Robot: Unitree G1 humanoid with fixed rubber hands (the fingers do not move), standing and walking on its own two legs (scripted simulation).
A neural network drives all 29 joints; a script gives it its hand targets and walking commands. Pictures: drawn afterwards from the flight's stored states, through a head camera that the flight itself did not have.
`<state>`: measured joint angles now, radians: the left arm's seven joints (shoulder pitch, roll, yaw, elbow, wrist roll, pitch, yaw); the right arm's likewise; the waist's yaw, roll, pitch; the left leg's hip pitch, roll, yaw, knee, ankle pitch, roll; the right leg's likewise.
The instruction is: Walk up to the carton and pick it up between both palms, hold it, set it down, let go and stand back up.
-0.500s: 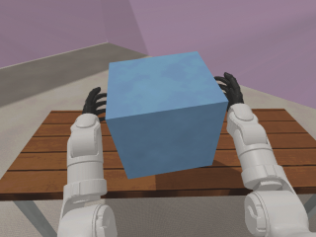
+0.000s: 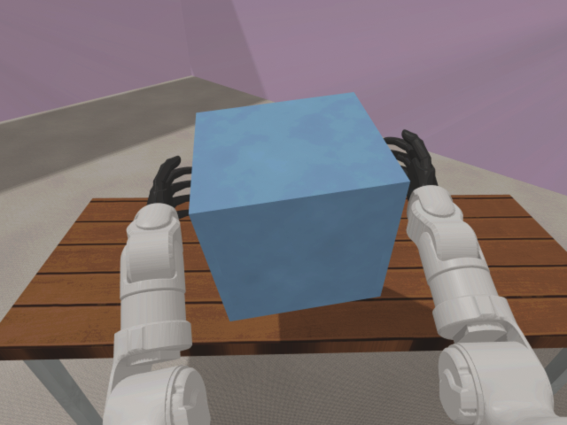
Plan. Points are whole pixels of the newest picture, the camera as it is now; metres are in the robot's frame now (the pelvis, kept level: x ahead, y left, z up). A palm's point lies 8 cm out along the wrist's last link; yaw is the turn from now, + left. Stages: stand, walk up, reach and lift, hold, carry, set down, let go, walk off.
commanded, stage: hold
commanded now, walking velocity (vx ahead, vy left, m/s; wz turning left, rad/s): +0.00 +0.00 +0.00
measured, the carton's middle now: (291, 207) +0.45 +0.00 +0.13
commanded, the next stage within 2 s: none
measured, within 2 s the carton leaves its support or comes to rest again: neither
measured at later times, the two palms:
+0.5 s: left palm (163, 211) +0.35 +0.18 +0.20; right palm (419, 186) +0.37 -0.17 +0.22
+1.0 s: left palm (163, 211) +0.35 +0.18 +0.20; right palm (419, 186) +0.37 -0.17 +0.22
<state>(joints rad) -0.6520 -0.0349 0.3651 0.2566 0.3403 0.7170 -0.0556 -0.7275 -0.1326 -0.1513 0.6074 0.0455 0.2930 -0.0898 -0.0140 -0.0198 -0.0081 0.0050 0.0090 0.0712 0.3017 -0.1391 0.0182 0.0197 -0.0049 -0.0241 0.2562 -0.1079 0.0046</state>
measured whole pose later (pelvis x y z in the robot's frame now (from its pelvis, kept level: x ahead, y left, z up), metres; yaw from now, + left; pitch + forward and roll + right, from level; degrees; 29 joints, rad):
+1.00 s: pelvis +0.00 +0.00 +0.00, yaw +0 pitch -10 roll -1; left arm -0.65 -0.04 0.37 0.26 0.34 0.72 -0.06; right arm -0.73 -0.13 -0.15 0.61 0.05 0.29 -0.09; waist -0.01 -0.02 -0.01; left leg 0.01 0.01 0.07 0.30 -0.14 0.02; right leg 0.02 0.00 -0.03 0.26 -0.11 0.00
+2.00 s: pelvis +0.00 +0.00 +0.00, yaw +0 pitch -10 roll -1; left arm -0.65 -0.04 0.37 0.25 0.34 0.72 -0.06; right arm -0.73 -0.13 -0.15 0.61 0.05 0.29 -0.09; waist -0.01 -0.02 -0.01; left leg 0.00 0.01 0.07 0.30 -0.14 0.02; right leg 0.02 0.00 -0.03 0.26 -0.11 0.00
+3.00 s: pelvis +0.00 +0.00 +0.00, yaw +0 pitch -10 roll -1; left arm -0.65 -0.04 0.37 0.25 0.34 0.71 -0.06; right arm -0.73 -0.13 -0.15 0.60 0.05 0.29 -0.10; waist -0.01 -0.02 0.00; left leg 0.01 0.01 0.07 0.30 -0.14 0.02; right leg 0.02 0.00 -0.03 0.26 -0.11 0.00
